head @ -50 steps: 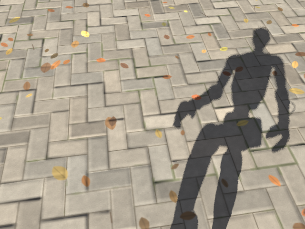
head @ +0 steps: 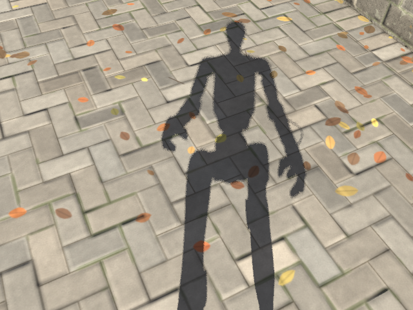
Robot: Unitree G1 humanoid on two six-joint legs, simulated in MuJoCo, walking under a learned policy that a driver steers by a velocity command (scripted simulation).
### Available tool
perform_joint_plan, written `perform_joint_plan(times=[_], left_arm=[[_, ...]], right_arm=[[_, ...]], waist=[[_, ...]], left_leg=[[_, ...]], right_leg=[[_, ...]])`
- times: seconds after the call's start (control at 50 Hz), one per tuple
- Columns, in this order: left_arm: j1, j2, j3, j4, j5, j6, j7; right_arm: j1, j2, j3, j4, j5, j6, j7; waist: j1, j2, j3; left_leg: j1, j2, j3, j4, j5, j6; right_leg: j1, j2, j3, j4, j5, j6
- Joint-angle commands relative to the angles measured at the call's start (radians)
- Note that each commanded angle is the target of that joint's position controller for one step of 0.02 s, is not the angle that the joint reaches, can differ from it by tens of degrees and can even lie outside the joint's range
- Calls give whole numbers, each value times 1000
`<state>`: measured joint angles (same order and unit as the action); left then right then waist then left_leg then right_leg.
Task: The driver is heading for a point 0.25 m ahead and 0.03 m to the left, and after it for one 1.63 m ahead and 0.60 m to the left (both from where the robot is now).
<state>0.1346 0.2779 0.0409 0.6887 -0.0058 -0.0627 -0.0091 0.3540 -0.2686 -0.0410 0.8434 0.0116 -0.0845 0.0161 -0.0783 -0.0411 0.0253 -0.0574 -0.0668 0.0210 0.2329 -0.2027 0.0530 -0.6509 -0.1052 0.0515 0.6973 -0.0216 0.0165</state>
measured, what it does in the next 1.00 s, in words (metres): walks ahead, turning left: right foot, then left foot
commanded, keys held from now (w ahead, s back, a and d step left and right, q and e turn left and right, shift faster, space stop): q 0.86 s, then no key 0.14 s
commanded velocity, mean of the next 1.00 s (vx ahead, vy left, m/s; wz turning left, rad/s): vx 0.12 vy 0.00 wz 0.43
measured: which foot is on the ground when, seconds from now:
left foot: down 0.00-0.14, up 0.16-0.56, down 0.58-1.00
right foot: up 0.00-0.12, down 0.14-0.58, up 0.60-1.00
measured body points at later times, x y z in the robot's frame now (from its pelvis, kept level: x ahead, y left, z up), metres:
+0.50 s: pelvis +0.16 -0.04 -0.01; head +0.19 -0.02 +0.44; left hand +0.24 +0.27 -0.12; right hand +0.35 -0.29 -0.11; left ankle +0.18 +0.10 -0.71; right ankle +0.23 -0.15 -0.75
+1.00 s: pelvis +0.19 -0.01 -0.01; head +0.21 +0.01 +0.44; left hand +0.18 +0.31 -0.12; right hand +0.47 -0.18 -0.09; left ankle +0.17 +0.09 -0.75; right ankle +0.26 -0.13 -0.73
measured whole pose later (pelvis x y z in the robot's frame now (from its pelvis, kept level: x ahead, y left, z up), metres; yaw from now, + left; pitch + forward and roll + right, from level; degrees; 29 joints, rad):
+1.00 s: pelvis +0.19 -0.01 -0.01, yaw +30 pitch +2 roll -1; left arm 0.09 0.30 0.08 0.82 -0.01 0.01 0.01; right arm 0.15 -0.31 -0.07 0.63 0.00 0.04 -0.03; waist -0.01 0.01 0.04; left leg -0.33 -0.08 -0.15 0.51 -0.20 0.04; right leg -0.36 0.02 0.05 0.67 -0.34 0.06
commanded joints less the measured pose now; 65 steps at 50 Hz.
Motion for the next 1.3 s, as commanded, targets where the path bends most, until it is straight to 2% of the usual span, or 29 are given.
perform_joint_plan(times=[0.02,0.08,0.12,0.14,0.16,0.18,0.2,0.22,0.26,0.3,0.48,0.56,0.58,0.6,0.62,0.64,0.68,0.7,0.74,0.84,0.96,1.02,1.04,1.06,1.08,1.12,1.16,1.24,1.3], left_arm=[[-123,43,6,-93,-3,-24,-11],[-129,69,20,-106,9,-41,-25],[-1,108,40,-65,23,-49,-21],[89,159,56,-44,34,-52,-12],[196,239,71,-43,60,-45,3],[214,224,66,-49,45,-18,3],[197,168,55,-62,28,4,5],[130,136,44,-60,16,15,11],[11,94,29,-48,14,22,13],[-70,104,36,-41,36,16,10],[-81,169,63,24,11,39,35],[-73,176,69,56,-20,61,31],[-22,142,63,82,-17,67,28],[1,85,48,70,21,69,23],[-85,94,48,17,32,69,32],[-128,131,60,19,22,70,36],[-92,125,66,47,7,74,48],[-86,139,72,52,14,75,54],[-68,127,72,59,11,70,51],[-102,93,56,52,3,64,41],[-67,112,55,66,-5,57,19],[-5,97,50,84,2,44,4],[10,128,54,85,17,41,3],[17,196,63,74,35,42,9],[-22,194,57,84,49,42,10],[-66,149,45,64,38,30,16],[-84,144,40,72,10,25,21],[-62,120,31,106,8,49,24],[-30,132,29,129,-4,63,22]], right_arm=[[15,-177,-41,-35,9,-2,-8],[35,-182,-43,-13,9,24,-20],[-13,-193,-46,-25,11,33,-28],[-16,-167,-38,-40,3,29,-28],[29,-92,-13,-74,-22,18,-24],[171,-62,3,-52,-6,18,-22],[129,-170,-29,-40,17,29,-24],[41,-179,-39,-66,28,43,-29],[15,-147,-44,-71,11,91,-48],[53,-111,-44,-76,7,130,-60],[-108,-115,-52,-183,-3,145,-22],[-86,-126,-67,-192,-7,148,-8],[-55,-160,-82,-185,-13,145,-15],[-32,-278,-111,-200,-14,140,-36],[-51,-324,-112,-230,-38,124,-34],[-48,-275,-100,-230,-46,101,-24],[-135,-228,-89,-238,-18,79,-29],[-171,-204,-79,-246,-2,82,-36],[-178,-190,-71,-257,-9,89,-46],[-161,-214,-82,-267,-4,103,-60],[-188,-197,-71,-267,-13,117,-45],[-217,-174,-56,-260,-1,123,-45],[-187,-151,-49,-251,-6,121,-46],[-142,-104,-34,-251,-28,115,-44],[-163,-127,-44,-275,-21,108,-46],[-194,-213,-76,-247,-12,108,-53],[-173,-173,-73,-219,-14,122,-60],[-195,-66,-32,-199,-8,117,-49],[-154,-83,-39,-158,1,114,-47]], waist=[[-12,98,32],[16,121,6],[97,131,-68],[137,97,-150],[149,-80,-312],[131,-254,-498],[158,-133,-479],[139,-97,-332],[78,-78,-163],[31,-119,-104],[67,-70,-108],[40,-49,-97],[38,18,-88],[70,300,-84],[41,391,-77],[14,250,-113],[66,150,-116],[78,154,-114],[92,166,-144],[65,173,-142],[50,205,-128],[95,184,-119],[89,134,-120],[48,-67,-138],[30,-222,-84],[69,-130,-55],[62,-96,-43],[88,-126,-70],[75,-121,-84]], left_leg=[[-53,248,-129,-67,288,146],[28,260,-165,60,457,104],[16,225,-169,203,565,60],[-64,163,-142,347,493,17],[-348,69,-101,666,81,-48],[-522,1,-114,937,-547,-87],[-546,49,-169,1022,-507,-95],[-618,81,-124,1034,-444,-103],[-553,140,-94,972,-338,-129],[-429,136,-54,943,-259,-145],[-341,160,-7,586,-92,-89],[-213,108,48,328,-16,-24],[-140,104,1,228,97,12],[-19,318,-299,143,465,101],[-27,455,-537,100,514,291],[-31,421,-485,92,470,297],[-29,333,-364,115,385,195],[-42,318,-342,118,395,174],[-58,287,-318,123,446,172],[-41,266,-361,130,324,175],[-117,260,-421,155,275,175],[-157,213,-417,208,240,121],[-210,171,-388,244,130,70],[-297,54,-269,415,-104,4],[-361,-16,-168,481,-351,-45],[-382,12,-183,723,-373,-94],[-413,32,-205,772,-318,-127],[-280,68,-86,484,-254,-151],[-128,52,-35,149,-5,-128]], right_leg=[[77,41,-33,-117,104,0],[134,81,-16,-204,68,-29],[329,108,-33,-272,126,-65],[525,50,-8,-268,351,-96],[893,-199,198,-148,749,-203],[1059,-388,417,-143,814,-335],[961,-328,377,-195,599,-306],[841,-283,284,-241,451,-274],[545,-216,159,-352,223,-243],[347,-179,58,-443,111,-250],[424,-236,-77,-448,19,-245],[450,-213,-124,-313,-56,-156],[405,-160,-167,-203,-137,-91],[209,-31,-276,94,-385,14],[1,107,-164,328,-651,62],[-19,95,-43,449,-632,48],[-31,68,4,449,-475,28],[-20,65,11,432,-428,33],[39,90,7,429,-368,44],[99,114,25,171,-325,68],[265,116,3,-5,-342,50],[416,117,-25,-282,-154,8],[499,48,32,-335,-53,-22],[574,-135,216,-369,117,-92],[462,-256,369,-396,147,-259],[449,-221,329,-411,91,-284],[490,-174,256,-382,104,-243],[525,-82,122,-331,217,-204],[529,-68,119,-292,223,-183]])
